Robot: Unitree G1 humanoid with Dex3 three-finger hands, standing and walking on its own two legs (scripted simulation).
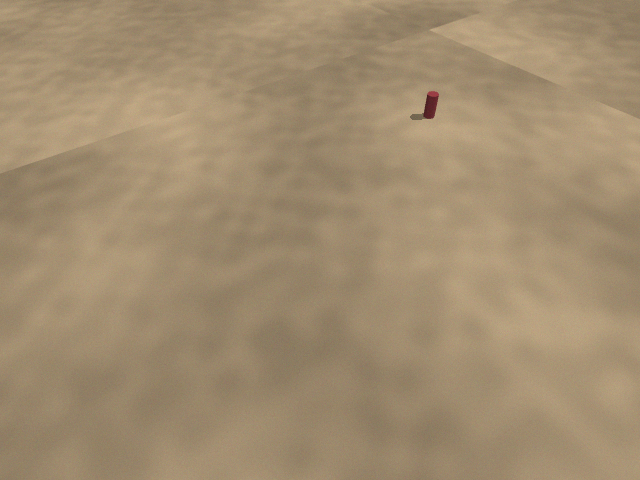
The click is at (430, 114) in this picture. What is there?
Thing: squat round
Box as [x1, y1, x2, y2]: [423, 91, 438, 118]
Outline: 434,91 430,91 427,93 423,115 427,118 431,118 434,115 438,93
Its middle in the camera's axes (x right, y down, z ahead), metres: +0.64 -0.77 +2.25
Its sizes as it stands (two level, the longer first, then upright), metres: 0.065 0.065 0.140
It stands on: the floor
